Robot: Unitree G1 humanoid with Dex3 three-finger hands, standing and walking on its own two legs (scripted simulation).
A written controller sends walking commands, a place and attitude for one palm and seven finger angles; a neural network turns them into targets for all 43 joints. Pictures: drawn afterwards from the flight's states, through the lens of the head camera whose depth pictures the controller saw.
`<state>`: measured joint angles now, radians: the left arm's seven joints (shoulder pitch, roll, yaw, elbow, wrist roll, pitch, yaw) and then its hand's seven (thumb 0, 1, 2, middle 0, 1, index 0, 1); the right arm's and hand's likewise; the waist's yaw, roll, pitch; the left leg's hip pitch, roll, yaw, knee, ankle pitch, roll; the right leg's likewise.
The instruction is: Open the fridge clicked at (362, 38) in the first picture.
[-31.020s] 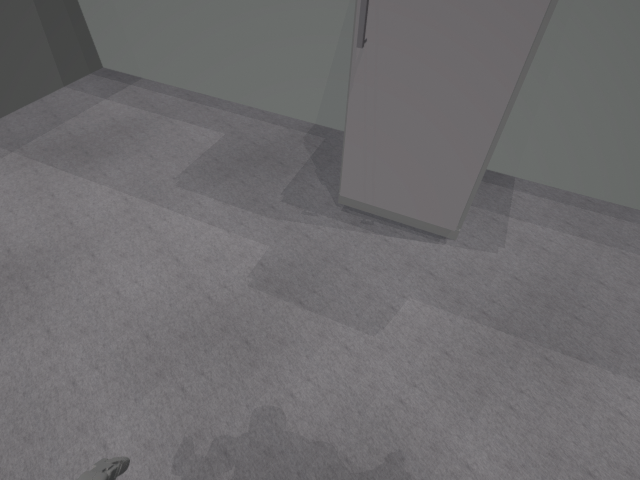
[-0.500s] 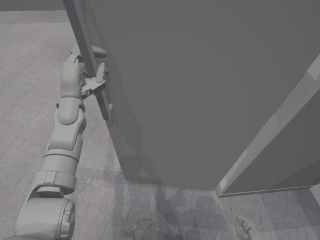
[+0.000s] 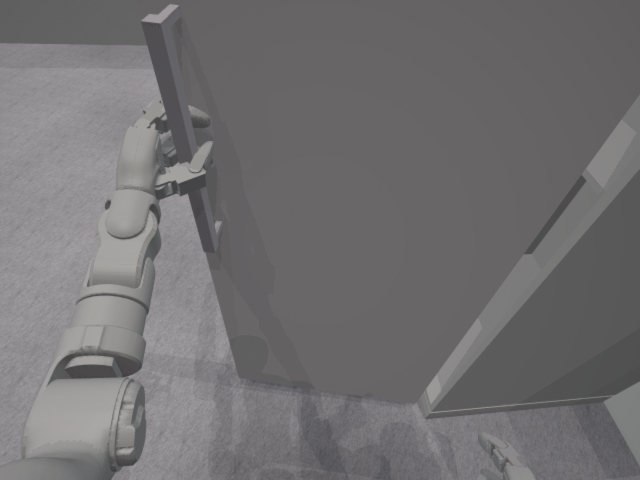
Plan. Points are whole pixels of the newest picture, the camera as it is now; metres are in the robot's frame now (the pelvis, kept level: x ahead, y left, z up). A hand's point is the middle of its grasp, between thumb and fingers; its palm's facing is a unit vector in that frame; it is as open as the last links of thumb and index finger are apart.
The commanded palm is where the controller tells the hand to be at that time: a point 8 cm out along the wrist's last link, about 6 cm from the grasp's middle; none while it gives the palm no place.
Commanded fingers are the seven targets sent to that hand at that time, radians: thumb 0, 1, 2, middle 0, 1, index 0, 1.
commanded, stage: loosen the grip on the handle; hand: left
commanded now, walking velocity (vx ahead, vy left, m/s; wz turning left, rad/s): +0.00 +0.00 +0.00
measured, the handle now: (195, 154) +0.46 +0.19 +0.16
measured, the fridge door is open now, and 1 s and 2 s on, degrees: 77 77 77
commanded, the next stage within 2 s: slip the hand off the handle in 0.46 s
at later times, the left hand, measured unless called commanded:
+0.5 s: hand (191, 171) +0.42 +0.18 +0.17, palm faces +0.15 -0.98 -0.15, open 14.4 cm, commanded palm +0.39 +0.24 +0.17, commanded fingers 0.00 -0.55 0.20 -0.25 -1.15 -0.25 -1.15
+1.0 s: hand (134, 164) +0.42 +0.25 +0.17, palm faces +0.18 -0.97 -0.15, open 14.7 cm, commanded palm +0.40 +0.30 +0.17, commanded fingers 0.00 -0.55 0.20 -0.25 -1.15 -0.25 -1.15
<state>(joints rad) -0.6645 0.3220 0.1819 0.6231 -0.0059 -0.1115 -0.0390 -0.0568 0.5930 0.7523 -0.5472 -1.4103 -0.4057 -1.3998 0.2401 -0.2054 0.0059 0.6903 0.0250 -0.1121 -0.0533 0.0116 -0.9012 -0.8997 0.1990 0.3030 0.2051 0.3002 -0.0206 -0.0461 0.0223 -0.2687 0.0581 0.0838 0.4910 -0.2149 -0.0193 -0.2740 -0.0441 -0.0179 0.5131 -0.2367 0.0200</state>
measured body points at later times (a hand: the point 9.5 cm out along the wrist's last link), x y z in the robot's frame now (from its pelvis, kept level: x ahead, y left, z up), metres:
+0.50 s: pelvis +0.02 -0.02 +0.00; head +0.03 -0.02 +0.45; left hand +0.41 +0.23 +0.18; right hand +0.10 -0.28 -0.12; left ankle +0.03 +0.13 -0.74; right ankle +0.02 -0.13 -0.74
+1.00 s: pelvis +0.03 +0.01 +0.00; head +0.05 +0.01 +0.45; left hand +0.41 +0.30 +0.18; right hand +0.14 -0.25 -0.11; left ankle +0.03 +0.13 -0.74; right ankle +0.02 -0.13 -0.74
